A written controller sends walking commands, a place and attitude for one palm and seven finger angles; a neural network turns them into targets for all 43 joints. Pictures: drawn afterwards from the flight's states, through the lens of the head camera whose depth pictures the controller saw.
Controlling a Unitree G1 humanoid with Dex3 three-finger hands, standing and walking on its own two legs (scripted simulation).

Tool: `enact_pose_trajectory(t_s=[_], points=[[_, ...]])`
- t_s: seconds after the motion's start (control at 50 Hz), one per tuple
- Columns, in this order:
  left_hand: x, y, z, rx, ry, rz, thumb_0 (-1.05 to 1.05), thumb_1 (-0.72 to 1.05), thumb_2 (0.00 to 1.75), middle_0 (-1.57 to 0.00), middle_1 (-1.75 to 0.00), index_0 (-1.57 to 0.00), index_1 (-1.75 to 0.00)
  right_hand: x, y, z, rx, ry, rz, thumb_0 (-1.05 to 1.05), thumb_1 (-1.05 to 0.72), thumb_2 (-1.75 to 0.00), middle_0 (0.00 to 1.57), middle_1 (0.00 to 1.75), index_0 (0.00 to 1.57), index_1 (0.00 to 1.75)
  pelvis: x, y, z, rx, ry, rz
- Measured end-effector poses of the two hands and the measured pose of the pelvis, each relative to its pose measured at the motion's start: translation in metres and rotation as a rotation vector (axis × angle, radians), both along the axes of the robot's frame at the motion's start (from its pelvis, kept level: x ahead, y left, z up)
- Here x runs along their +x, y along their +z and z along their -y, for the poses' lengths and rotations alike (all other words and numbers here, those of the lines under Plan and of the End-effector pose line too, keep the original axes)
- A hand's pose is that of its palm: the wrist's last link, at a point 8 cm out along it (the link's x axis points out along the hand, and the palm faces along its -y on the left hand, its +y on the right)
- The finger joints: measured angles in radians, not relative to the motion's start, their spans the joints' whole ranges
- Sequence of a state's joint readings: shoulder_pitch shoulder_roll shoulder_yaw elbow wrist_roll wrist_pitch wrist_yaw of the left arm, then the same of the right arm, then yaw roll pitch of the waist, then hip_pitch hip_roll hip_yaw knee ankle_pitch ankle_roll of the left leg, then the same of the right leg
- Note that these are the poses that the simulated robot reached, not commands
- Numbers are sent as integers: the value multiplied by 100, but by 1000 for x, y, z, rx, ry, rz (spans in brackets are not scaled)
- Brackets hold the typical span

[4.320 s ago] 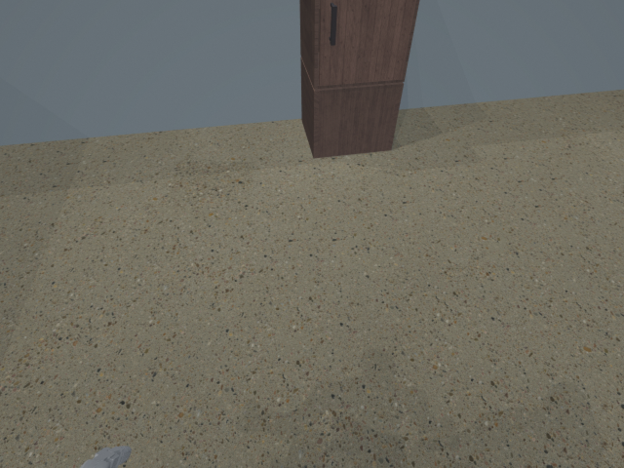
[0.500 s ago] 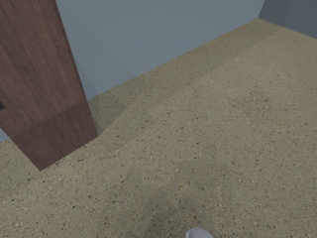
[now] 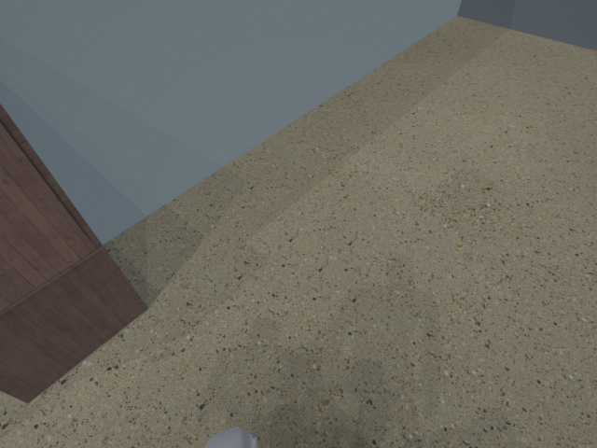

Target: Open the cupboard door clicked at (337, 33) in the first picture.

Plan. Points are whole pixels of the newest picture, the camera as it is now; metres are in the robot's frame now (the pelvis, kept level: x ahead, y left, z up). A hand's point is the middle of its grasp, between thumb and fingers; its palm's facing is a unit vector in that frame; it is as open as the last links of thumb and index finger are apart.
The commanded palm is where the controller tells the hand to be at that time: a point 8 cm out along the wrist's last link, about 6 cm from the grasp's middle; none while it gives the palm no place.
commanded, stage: turn to face it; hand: left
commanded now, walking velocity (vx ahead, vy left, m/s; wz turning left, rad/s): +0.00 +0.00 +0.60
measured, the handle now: out of the picture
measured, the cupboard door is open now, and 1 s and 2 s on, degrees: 0 0 0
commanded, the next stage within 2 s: take the last steps up to it in 1.30 s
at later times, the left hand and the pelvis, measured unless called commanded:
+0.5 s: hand out of the picture +0.09 +0.26 -0.17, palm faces +0.32 -0.91 -0.26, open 7.3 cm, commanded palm none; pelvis +0.06 +0.03 +0.00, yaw +17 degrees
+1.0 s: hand out of the picture +0.02 +0.16 -0.15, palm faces +0.57 -0.77 -0.27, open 7.3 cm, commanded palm none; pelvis +0.08 -0.03 +0.00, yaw +37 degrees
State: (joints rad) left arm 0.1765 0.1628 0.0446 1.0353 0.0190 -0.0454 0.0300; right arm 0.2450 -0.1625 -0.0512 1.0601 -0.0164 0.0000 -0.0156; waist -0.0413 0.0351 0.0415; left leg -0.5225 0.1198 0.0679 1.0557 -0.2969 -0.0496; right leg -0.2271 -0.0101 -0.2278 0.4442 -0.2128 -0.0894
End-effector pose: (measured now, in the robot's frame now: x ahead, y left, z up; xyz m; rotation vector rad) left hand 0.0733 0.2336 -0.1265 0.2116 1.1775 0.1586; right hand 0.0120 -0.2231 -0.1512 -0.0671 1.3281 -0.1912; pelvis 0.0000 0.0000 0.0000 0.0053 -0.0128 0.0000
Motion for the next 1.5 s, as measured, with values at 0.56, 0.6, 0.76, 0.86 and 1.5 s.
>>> enact_pose_trajectory(t_s=[0.56, 0.6, 0.76, 0.86, 1.5], points=[[4, 0, -64, 35, 346, 11, 0, 91, 90, -19, -30, -20, -30, 193, 17, -28, -56, 404, 99, 0, -90, -90, 21, 30, 21, 30, 66, -3, -17, -20, 328, -27], [13, 6, -58, 52, 354, 44, 0, 91, 90, -19, -30, -20, -30, 198, 12, -20, -47, 418, 95, 0, -90, -90, 21, 30, 21, 30, 68, -4, -8, -16, 355, -27], [1, 22, -13, 100, 423, 108, 0, 91, 90, -20, -30, -20, -30, 234, -3, 15, -29, 497, 82, 0, -91, -90, 21, 30, 21, 30, 78, -8, 27, 15, 479, -13], [-31, 22, 13, 72, 504, 47, 0, 91, 90, -20, -30, -21, -30, 254, 7, 17, -32, 566, 82, 0, -91, -90, 20, 30, 20, 30, 82, 0, 35, 35, 548, -13], [-151, -5, 8, -23, 827, -42, 0, 91, 90, -19, -30, -20, -30, 257, 25, -105, -21, 896, 129, 0, -90, -90, 21, 30, 21, 30, 56, 3, 1, -12, 791, 5]])
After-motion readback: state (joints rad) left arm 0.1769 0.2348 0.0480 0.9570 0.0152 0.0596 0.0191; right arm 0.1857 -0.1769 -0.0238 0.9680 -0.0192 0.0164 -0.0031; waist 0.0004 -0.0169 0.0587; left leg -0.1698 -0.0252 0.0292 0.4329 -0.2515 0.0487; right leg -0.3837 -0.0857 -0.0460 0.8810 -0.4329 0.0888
